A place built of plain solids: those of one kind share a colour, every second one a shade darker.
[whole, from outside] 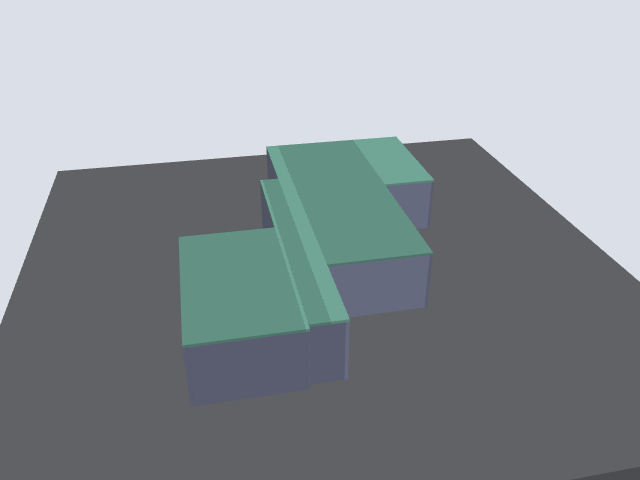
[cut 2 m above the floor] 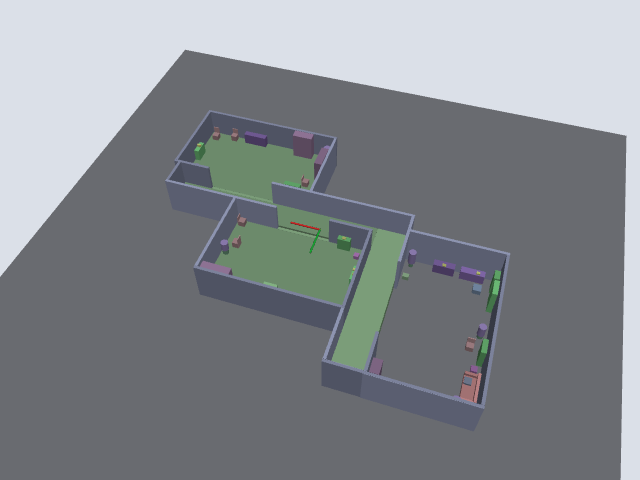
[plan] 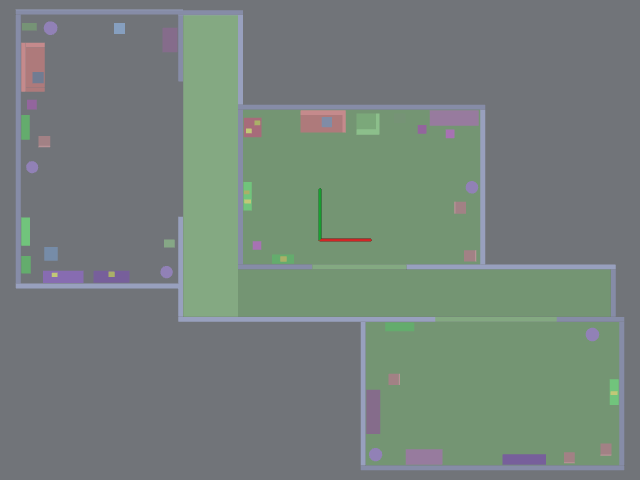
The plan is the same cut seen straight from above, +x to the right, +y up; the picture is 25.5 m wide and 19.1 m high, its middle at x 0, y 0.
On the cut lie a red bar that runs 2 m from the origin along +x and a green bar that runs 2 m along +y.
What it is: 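A storey of a split-level house; a hall and three lower rooms open beside it; the rooms' floors lie 0.92 m, 0.158 m and not at all below the hall's; a bare drop, one riser, a flush line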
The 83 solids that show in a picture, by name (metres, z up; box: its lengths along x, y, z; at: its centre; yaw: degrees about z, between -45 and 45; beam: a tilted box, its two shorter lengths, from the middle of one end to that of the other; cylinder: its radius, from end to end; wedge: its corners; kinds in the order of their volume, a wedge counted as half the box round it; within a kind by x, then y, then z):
{
 "floor_1": {"box": [2.18, 12.0, 0.97], "at": [-4.36, 2.94, 0.43]},
 "floor_2": {"box": [3.76, 0.2, 0.81], "at": [1.57, -1.07, 0.36]},
 "floor_3": {"box": [9.44, 6.16, 0.81], "at": [1.65, 2.11, 0.36]},
 "floor_4": {"box": [14.84, 1.89, 0.97], "at": [4.15, -2.11, 0.43]},
 "floor_5": {"box": [10.09, 5.71, 0.97], "at": [6.86, -6.11, 0.43]},
 "floor_6": {"box": [4.83, 0.2, 0.97], "at": [7.0, -3.16, 0.43]},
 "wall_1": {"box": [0.2, 10.7, 3.83], "at": [-12.01, 3.62, 1.86]},
 "wall_2": {"box": [6.66, 0.2, 3.83], "at": [-8.78, -1.83, 1.86]},
 "wall_3": {"box": [6.66, 0.026, 3.83], "at": [-8.78, 9.16, 1.86]},
 "wall_4": {"box": [9.04, 0.17, 3.83], "at": [-7.59, 9.06, 1.86]},
 "wall_5": {"box": [0.2, 1.13, 3.83], "at": [-5.55, -2.49, 1.86]},
 "wall_6": {"box": [0.2, 2.65, 3.83], "at": [-5.55, -0.4, 1.86]},
 "wall_7": {"box": [0.2, 2.64, 3.83], "at": [-5.55, 7.62, 1.86]},
 "wall_8": {"box": [0.2, 6.16, 3.83], "at": [-3.17, 2.11, 1.86]},
 "wall_9": {"box": [0.2, 3.56, 3.83], "at": [-3.17, 7.17, 1.86]},
 "wall_10": {"box": [2.95, 0.2, 3.83], "at": [-1.79, -1.07, 1.86]},
 "wall_11": {"box": [10.23, 0.2, 3.83], "at": [-0.53, -3.16, 1.86]},
 "wall_12": {"box": [9.84, 0.2, 3.83], "at": [1.65, 5.29, 1.86]},
 "wall_13": {"box": [0.2, 5.71, 3.83], "at": [1.72, -6.11, 1.86]},
 "wall_14": {"box": [0.2, 6.16, 3.83], "at": [6.47, 2.11, 1.86]},
 "wall_15": {"box": [10.49, 0.2, 3.83], "at": [6.86, -9.07, 1.86]},
 "wall_16": {"box": [8.33, 0.2, 3.83], "at": [7.61, -1.07, 1.86]},
 "wall_17": {"box": [2.69, 0.2, 3.83], "at": [10.76, -3.16, 1.86]},
 "wall_18": {"box": [0.2, 1.89, 3.83], "at": [11.67, -2.11, 1.86]},
 "wall_19": {"box": [0.2, 5.71, 3.83], "at": [12.01, -6.11, 1.86]},
 "roof_1": {"box": [9.04, 3.76, 0.16], "at": [-7.59, 7.27, 3.86]},
 "roof_2": {"box": [18.68, 6.36, 0.16], "at": [-2.77, 2.21, 3.86]},
 "roof_3": {"box": [23.88, 0.96, 0.16], "at": [-0.17, -1.45, 3.86]},
 "roof_4": {"box": [17.42, 1.13, 0.16], "at": [3.06, -2.49, 3.86]},
 "roof_5": {"box": [17.75, 0.2, 0.16], "at": [3.23, -3.16, 3.86]},
 "roof_6": {"box": [10.49, 5.91, 0.16], "at": [6.86, -6.21, 3.86]},
 "wardrobe_1": {"box": [0.6, 0.98, 2.03], "at": [-5.97, 7.96, 0.96]},
 "wardrobe_2": {"box": [0.56, 1.77, 2.08], "at": [2.12, -6.84, 1.96]},
 "wardrobe_3": {"box": [1.47, 0.62, 2.19], "at": [4.14, -8.64, 2.02]},
 "wardrobe_4": {"box": [1.96, 0.62, 1.94], "at": [5.34, 4.86, 1.73]},
 "case_1": {"box": [0.34, 0.99, 1.64], "at": [-11.72, 4.48, 0.77]},
 "case_2": {"box": [0.35, 1.12, 2.06], "at": [-11.71, 0.33, 0.98]},
 "case_3": {"box": [0.37, 0.7, 1.69], "at": [-11.7, -0.99, 0.8]},
 "case_4": {"box": [0.33, 1.14, 0.9], "at": [-2.88, 1.74, 1.21]},
 "case_5": {"box": [0.87, 0.38, 1.0], "at": [-1.47, -0.76, 1.26]},
 "case_6": {"box": [1.16, 0.35, 2.02], "at": [3.17, -3.46, 1.93]},
 "case_7": {"box": [0.36, 1.03, 0.92], "at": [11.71, -6.06, 1.38]},
 "sofa_1": {"box": [0.18, 1.95, 0.88], "at": [-11.79, 6.87, 0.39]},
 "sofa_2": {"box": [0.75, 0.18, 0.7], "at": [-11.33, 5.99, 0.3]},
 "sofa_3": {"box": [0.75, 1.58, 0.5], "at": [-11.33, 6.87, 0.2]},
 "sofa_4": {"box": [0.75, 0.18, 0.7], "at": [-11.33, 7.76, 0.3]},
 "sofa_5": {"box": [0.14, 0.7, 0.57], "at": [-0.71, 4.63, 1.05]},
 "sofa_6": {"box": [1.54, 0.7, 0.41], "at": [0.12, 4.63, 0.97]},
 "sofa_7": {"box": [1.81, 0.19, 0.82], "at": [0.12, 5.07, 1.17]},
 "sofa_8": {"box": [0.14, 0.7, 0.57], "at": [0.96, 4.63, 1.05]},
 "sideboard_1": {"box": [1.61, 0.49, 0.81], "at": [-10.21, -1.47, 0.35]},
 "sideboard_2": {"box": [1.44, 0.49, 0.83], "at": [-8.3, -1.47, 0.37]},
 "sideboard_3": {"box": [1.73, 0.43, 0.86], "at": [8.13, -8.73, 1.35]},
 "bush_1": {"cylinder": 0.24, "from": [-11.45, 2.9, 0.35], "to": [-11.45, 2.9, 1.17]},
 "bush_2": {"cylinder": 0.27, "from": [-10.72, 8.43, 0.46], "to": [-10.72, 8.43, 1.62]},
 "bush_3": {"cylinder": 0.25, "from": [-6.11, -1.28, 0.44], "to": [-6.11, -1.28, 1.47]},
 "bush_4": {"cylinder": 0.26, "from": [2.21, -8.54, 1.3], "to": [2.21, -8.54, 2.24]},
 "bush_5": {"cylinder": 0.25, "from": [6.05, 2.1, 1.16], "to": [6.05, 2.1, 1.82]},
 "bush_6": {"cylinder": 0.27, "from": [10.84, -3.76, 1.21], "to": [10.84, -3.76, 2.14]},
 "chair_1": {"box": [0.47, 0.06, 0.91], "at": [-10.96, 3.72, 0.4]},
 "chair_2": {"box": [0.47, 0.39, 0.47], "at": [-10.96, 3.94, 0.19]},
 "chair_3": {"box": [0.41, 0.45, 0.44], "at": [2.93, -5.55, 1.14]},
 "chair_4": {"box": [0.42, 0.48, 0.46], "at": [5.6, 1.28, 0.99]},
 "chair_5": {"box": [0.44, 0.45, 0.43], "at": [5.95, -0.63, 0.98]},
 "chair_6": {"box": [0.44, 0.4, 0.46], "at": [9.92, -8.64, 1.15]},
 "chair_7": {"box": [0.45, 0.44, 0.41], "at": [11.38, -8.32, 1.13]},
 "armchair_1": {"box": [0.14, 0.62, 0.61], "at": [1.52, 4.72, 1.07]},
 "armchair_2": {"box": [0.91, 0.22, 0.93], "at": [1.91, 4.3, 1.23]},
 "armchair_3": {"box": [0.64, 0.62, 0.45], "at": [1.91, 4.72, 0.99]},
 "armchair_4": {"box": [0.14, 0.62, 0.61], "at": [2.3, 4.72, 1.07]},
 "lowtable_1": {"box": [0.71, 0.78, 0.43], "at": [-2.68, 4.48, 0.97]},
 "pouf_1": {"box": [0.54, 0.54, 0.43], "at": [-10.71, -0.55, 0.17]},
 "pouf_2": {"box": [0.44, 0.44, 0.44], "at": [-7.98, 8.42, 0.17]},
 "basket_1": {"box": [0.39, 0.39, 0.33], "at": [-11.47, 5.39, 0.12]},
 "basket_2": {"box": [0.35, 0.35, 0.3], "at": [-2.51, -0.22, 0.91]},
 "basket_3": {"box": [0.35, 0.35, 0.3], "at": [4.06, 4.4, 0.91]},
 "basket_4": {"box": [0.35, 0.35, 0.4], "at": [5.18, 4.22, 0.96]},
 "toybox_1": {"box": [0.59, 0.3, 0.33], "at": [-11.57, 8.49, 0.12]},
 "toybox_2": {"box": [0.43, 0.32, 0.38], "at": [-6.0, -0.14, 0.14]},
 "toybox_3": {"box": [0.46, 0.38, 0.35], "at": [3.18, 4.84, 0.94]},
 "cushion_1": {"box": [0.45, 0.45, 0.15], "at": [-11.21, 6.46, 0.52]},
 "cushion_2": {"box": [0.41, 0.41, 0.13], "at": [0.27, 4.69, 1.24]},
 "books_1": {"box": [0.27, 0.22, 0.07], "at": [-1.46, -0.75, 1.79]}
}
